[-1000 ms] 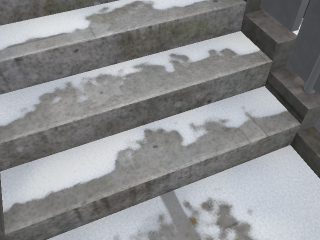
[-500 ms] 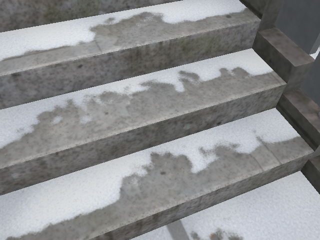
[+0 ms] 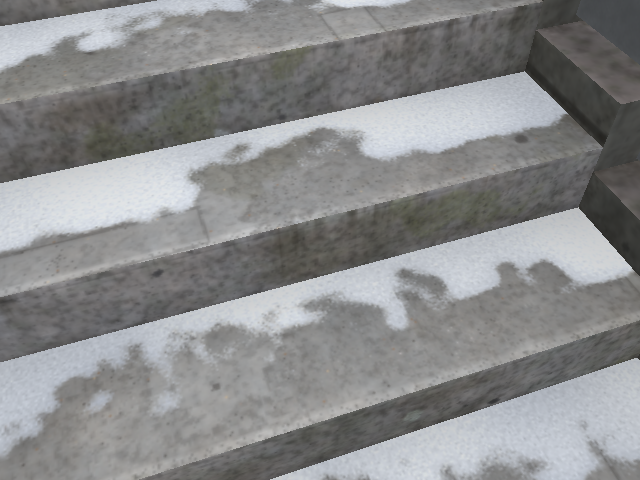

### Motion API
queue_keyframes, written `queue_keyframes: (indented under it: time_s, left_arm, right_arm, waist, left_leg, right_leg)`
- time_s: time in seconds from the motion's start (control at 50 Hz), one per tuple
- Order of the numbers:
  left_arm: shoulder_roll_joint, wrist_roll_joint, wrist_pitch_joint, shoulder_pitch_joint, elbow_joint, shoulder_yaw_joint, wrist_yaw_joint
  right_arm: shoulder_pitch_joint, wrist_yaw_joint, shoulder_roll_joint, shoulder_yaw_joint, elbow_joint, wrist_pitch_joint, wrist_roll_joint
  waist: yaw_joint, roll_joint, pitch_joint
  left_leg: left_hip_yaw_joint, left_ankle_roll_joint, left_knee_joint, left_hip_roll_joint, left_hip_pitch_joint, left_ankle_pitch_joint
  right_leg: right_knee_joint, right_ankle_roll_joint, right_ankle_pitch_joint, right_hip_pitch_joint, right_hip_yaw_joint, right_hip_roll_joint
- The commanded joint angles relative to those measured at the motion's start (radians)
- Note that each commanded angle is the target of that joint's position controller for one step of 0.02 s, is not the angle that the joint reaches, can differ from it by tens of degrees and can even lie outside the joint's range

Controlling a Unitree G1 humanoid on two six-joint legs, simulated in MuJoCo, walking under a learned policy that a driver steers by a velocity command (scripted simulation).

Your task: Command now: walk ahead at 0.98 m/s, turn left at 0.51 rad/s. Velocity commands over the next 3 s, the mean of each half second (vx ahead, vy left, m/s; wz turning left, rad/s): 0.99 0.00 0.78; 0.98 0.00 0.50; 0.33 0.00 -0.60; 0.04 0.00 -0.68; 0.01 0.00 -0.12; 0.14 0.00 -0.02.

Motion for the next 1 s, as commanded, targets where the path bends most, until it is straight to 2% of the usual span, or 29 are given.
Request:
queue_keyframes:
  time_s: [0.02, 0.08, 0.14, 0.16, 0.22, 0.24, 0.26, 0.28, 0.3, 0.32, 0.38, 0.46, 0.48, 0.52, 0.54, 0.58, 0.6, 0.62, 0.64, 0.68, 0.74, 0.82, 0.86, 0.88, 0.9, 0.94, 0.96, 0.98, 1.0]
  left_arm:
    - [0.045, 0.017, -0.030, 0.045, 0.016, -0.007, -0.014]
    - [0.008, 0.013, -0.018, 0.124, 0.081, -0.043, -0.012]
    - [0.079, -0.023, -0.016, 0.053, 0.032, -0.064, 0.041]
    - [0.088, -0.061, -0.018, -0.011, -0.037, -0.071, 0.060]
    - [0.313, -0.089, 0.002, -0.099, -0.142, 0.013, 0.092]
    - [0.308, -0.105, 0.033, -0.134, -0.195, 0.029, 0.067]
    - [0.108, -0.033, 0.017, -0.200, -0.246, -0.003, 0.016]
    - [0.090, 0.029, -0.019, -0.217, -0.389, -0.014, -0.016]
    - [0.039, 0.059, -0.039, -0.235, -0.421, -0.029, -0.020]
    - [-0.019, 0.047, -0.039, -0.251, -0.446, -0.048, -0.015]
    - [-0.174, 0.053, 0.012, -0.313, -0.521, -0.120, 0.030]
    - [-0.159, 0.043, 0.020, -0.565, -0.655, -0.132, 0.049]
    - [-0.184, 0.063, 0.025, -0.633, -0.712, -0.150, 0.049]
    - [-0.115, 0.008, 0.035, -0.512, -0.686, -0.135, 0.049]
    - [-0.079, -0.040, 0.040, -0.350, -0.667, -0.104, 0.066]
    - [0.094, -0.029, 0.062, 0.144, -0.510, 0.003, 0.076]
    - [0.169, -0.005, 0.037, 0.166, -0.427, 0.035, 0.074]
    - [0.184, -0.011, 0.047, 0.058, -0.388, 0.048, 0.083]
    - [0.108, -0.008, 0.033, -0.086, -0.399, 0.043, 0.065]
    - [-0.078, -0.021, 0.001, -0.108, -0.269, 0.003, 0.045]
    - [-0.139, -0.008, -0.026, 0.003, -0.097, -0.008, 0.032]
    - [-0.082, -0.004, -0.059, 0.055, -0.004, -0.019, 0.023]
    - [-0.057, -0.055, -0.039, 0.092, 0.042, -0.027, 0.034]
    - [0.019, -0.085, -0.019, 0.035, 0.002, -0.012, 0.046]
    - [0.089, -0.135, -0.041, 0.094, -0.050, -0.010, 0.052]
    - [0.418, -0.120, -0.091, -0.032, -0.140, 0.094, 0.041]
    - [0.340, -0.115, -0.099, -0.064, -0.182, 0.096, 0.021]
    - [0.133, -0.090, -0.099, 0.009, -0.208, 0.067, -0.014]
    - [0.068, -0.077, -0.075, 0.034, -0.275, 0.060, -0.012]
  right_arm:
    - [-0.070, -0.022, 0.073, 0.023, -0.093, 0.005, 0.006]
    - [-0.344, -0.053, 0.114, 0.069, -0.237, -0.004, 0.018]
    - [-0.352, -0.033, 0.064, 0.093, -0.280, 0.031, 0.013]
    - [-0.231, -0.014, 0.017, 0.078, -0.224, 0.027, 0.016]
    - [0.256, -0.006, -0.098, 0.018, -0.091, 0.038, 0.025]
    - [0.300, 0.008, -0.160, -0.016, -0.064, 0.013, 0.042]
    - [0.178, -0.005, -0.207, -0.041, -0.054, 0.010, 0.032]
    - [0.068, -0.027, -0.286, -0.077, -0.081, 0.032, 0.022]
    - [0.088, -0.033, -0.250, -0.075, -0.056, 0.022, 0.033]
    - [0.150, -0.035, -0.170, -0.057, 0.005, 0.007, 0.017]
    - [0.185, -0.025, -0.075, -0.023, 0.089, -0.039, -0.015]
    - [0.312, -0.013, -0.093, -0.028, 0.130, -0.076, -0.007]
    - [0.342, -0.015, -0.115, -0.040, 0.142, -0.076, 0.006]
    - [0.208, -0.046, -0.135, -0.057, 0.046, -0.050, 0.069]
    - [0.220, -0.051, -0.209, -0.081, 0.022, -0.069, 0.072]
    - [-0.043, -0.016, -0.349, -0.145, -0.068, -0.120, 0.042]
    - [-0.119, 0.014, -0.194, -0.123, -0.112, -0.155, 0.015]
    - [-0.083, 0.032, -0.029, -0.076, -0.155, -0.166, -0.004]
    - [0.026, 0.033, 0.013, -0.060, -0.189, -0.152, -0.020]
    - [-0.077, 0.018, 0.086, -0.018, -0.261, -0.096, -0.044]
    - [-0.137, -0.001, 0.179, 0.033, -0.302, -0.039, -0.022]
    - [-0.418, -0.026, 0.149, 0.046, -0.420, -0.010, 0.011]
    - [-0.432, -0.029, 0.122, 0.067, -0.460, -0.021, 0.026]
    - [-0.334, -0.010, 0.122, 0.083, -0.433, -0.018, 0.017]
    - [-0.276, -0.001, 0.059, 0.063, -0.378, -0.026, 0.033]
    - [0.186, -0.023, -0.039, -0.004, -0.289, 0.006, 0.030]
    - [0.219, -0.029, -0.141, -0.053, -0.260, 0.014, 0.002]
    - [0.163, -0.023, -0.258, -0.087, -0.218, -0.009, -0.029]
    - [0.197, -0.019, -0.264, -0.098, -0.211, -0.011, -0.031]
  waist:
    - [-0.040, -0.130, 0.109]
    - [-0.029, -0.027, 0.198]
    - [-0.072, -0.030, 0.143]
    - [-0.115, -0.003, 0.071]
    - [-0.301, -0.317, -0.352]
    - [-0.317, -0.231, -0.362]
    - [-0.197, 0.116, -0.202]
    - [-0.111, 0.218, -0.261]
    - [-0.073, -0.008, -0.176]
    - [-0.040, -0.106, -0.038]
    - [0.035, -0.081, 0.117]
    - [-0.025, -0.030, 0.134]
    - [-0.022, -0.021, 0.113]
    - [0.067, -0.134, -0.051]
    - [0.144, -0.024, -0.218]
    - [0.421, 0.010, -0.515]
    - [0.372, -0.344, -0.477]
    - [0.224, -0.517, -0.404]
    - [0.081, -0.336, -0.363]
    - [0.012, -0.046, -0.103]
    - [-0.029, -0.032, 0.096]
    - [-0.011, -0.118, 0.209]
    - [-0.070, -0.039, 0.210]
    - [-0.112, 0.000, 0.084]
    - [-0.089, 0.029, -0.095]
    - [-0.342, -0.244, -0.464]
    - [-0.329, -0.209, -0.521]
    - [-0.213, 0.177, -0.482]
    - [-0.193, 0.136, -0.597]
  left_leg:
    - [-0.011, 0.038, 0.440, -0.018, -0.410, -0.110]
    - [0.049, 0.077, 0.308, -0.021, -0.557, -0.215]
    - [0.232, 0.055, -0.083, 0.002, -0.115, -0.223]
    - [0.361, 0.058, -0.246, -0.079, 0.171, -0.225]
    - [0.272, 0.114, -0.444, -0.179, 0.550, -0.346]
    - [0.133, 0.163, -0.743, -0.234, 0.673, -0.341]
    - [-0.392, 0.233, -1.139, -0.081, 0.768, -0.239]
    - [-0.990, 0.350, -1.405, 0.074, 0.832, -0.189]
    - [-1.014, 0.293, -1.468, 0.114, 0.806, -0.292]
    - [-0.878, 0.245, -1.445, 0.091, 0.695, -0.221]
    - [-0.469, 0.169, -1.357, -0.018, 0.576, 0.151]
    - [-0.307, 0.143, -1.471, -0.039, 0.517, 0.298]
    - [-0.284, 0.135, -1.514, -0.047, 0.502, 0.284]
    - [-0.159, 0.145, -1.644, -0.098, 0.152, 0.961]
    - [-0.240, 0.156, -1.505, -0.042, 0.135, 1.356]
    - [-0.265, 0.101, -0.933, 0.003, 0.443, 1.726]
    - [-0.151, 0.018, -0.426, -0.170, 0.345, 0.858]
    - [-0.123, -0.015, -0.030, -0.250, 0.116, 0.181]
    - [-0.162, 0.007, 0.193, -0.181, 0.018, 0.179]
    - [-0.151, 0.053, 0.369, -0.108, -0.143, 0.127]
    - [-0.176, 0.102, 0.525, -0.090, -0.422, -0.144]
    - [-0.003, 0.052, 0.376, -0.095, -0.456, -0.328]
    - [0.100, 0.073, -0.044, -0.023, -0.267, -0.361]
    - [0.254, 0.077, -0.346, 0.009, 0.173, -0.152]
    - [0.334, 0.047, -0.421, -0.092, 0.597, -0.054]
    - [0.243, 0.005, -0.621, -0.137, 0.886, -0.051]
    - [0.090, 0.012, -0.847, -0.145, 0.942, -0.083]
    - [-0.428, 0.162, -1.147, 0.185, 1.067, 0.396]
    - [-0.796, 0.209, -1.291, 0.366, 1.080, 0.701]
  right_leg:
    - [-0.180, -0.034, 0.137, -0.001, 0.215, -0.374]
    - [-0.235, 0.088, 0.156, 0.012, 0.079, -0.300]
    - [-0.453, 0.069, 0.752, -0.155, -0.059, -0.283]
    - [-0.332, 0.064, 1.385, -0.191, -0.152, -0.241]
    - [0.340, -0.012, 2.315, 0.131, -0.074, -0.392]
    - [0.740, -0.023, 1.998, 0.047, -0.077, -0.320]
    - [1.168, 0.035, 0.441, -0.415, 0.020, -0.101]
    - [1.510, 0.060, 0.226, -0.666, 0.181, 0.028]
    - [1.653, 0.037, 0.234, -0.770, 0.249, -0.019]
    - [1.648, 0.027, 0.207, -0.839, 0.240, -0.043]
    - [1.931, 0.006, -0.001, -1.081, 0.210, -0.062]
    - [1.712, 0.016, -0.300, -1.137, 0.101, -0.107]
    - [1.543, -0.004, -0.335, -1.087, 0.130, -0.132]
    - [0.891, 0.041, -0.150, -0.185, -0.060, -0.042]
    - [0.896, 0.053, -0.097, 0.161, -0.020, 0.005]
    - [0.601, 0.026, -0.174, 0.315, 0.099, -0.035]
    - [0.383, -0.051, -0.177, 0.384, 0.332, -0.191]
    - [0.014, -0.155, 0.172, 0.304, 0.866, -0.365]
    - [0.017, -0.195, -0.030, 0.256, 0.973, -0.425]
    - [-0.018, -0.146, -0.217, 0.064, 0.797, -0.391]
    - [-0.092, -0.051, 0.001, -0.009, 0.444, -0.353]
    - [-0.365, -0.054, 0.362, -0.134, 0.152, -0.338]
    - [-0.487, -0.036, 0.423, -0.182, 0.004, -0.255]
    - [-0.580, -0.058, 0.566, -0.343, -0.066, -0.207]
    - [-0.468, -0.115, 1.201, -0.369, -0.005, -0.234]
    - [0.045, -0.104, 1.911, -0.026, 0.027, -0.311]
    - [0.377, -0.059, 1.729, 0.005, 0.124, -0.281]
    - [0.997, 0.046, 0.233, -0.313, 0.190, -0.033]
    - [1.541, 0.059, 0.116, -0.494, 0.368, 0.079]
Next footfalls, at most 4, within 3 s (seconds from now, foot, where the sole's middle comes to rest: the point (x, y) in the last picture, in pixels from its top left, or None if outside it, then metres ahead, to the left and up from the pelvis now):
0.24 left None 0.32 0.07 -0.61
0.60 right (329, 323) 0.69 0.03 -0.45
0.96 left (107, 207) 0.84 0.43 -0.29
1.38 right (151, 38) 1.14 0.37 -0.12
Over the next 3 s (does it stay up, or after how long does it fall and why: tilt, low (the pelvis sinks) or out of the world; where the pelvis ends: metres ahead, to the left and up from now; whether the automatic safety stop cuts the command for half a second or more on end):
stays up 1.06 0.59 0.65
